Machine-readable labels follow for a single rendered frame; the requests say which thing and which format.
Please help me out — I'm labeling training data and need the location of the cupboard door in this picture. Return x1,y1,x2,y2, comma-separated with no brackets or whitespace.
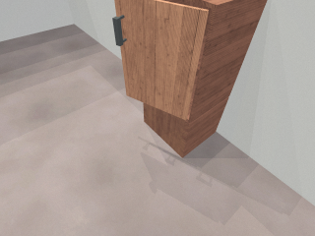
114,0,209,120

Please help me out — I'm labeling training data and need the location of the handle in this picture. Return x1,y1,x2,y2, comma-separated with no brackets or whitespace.
112,15,127,46

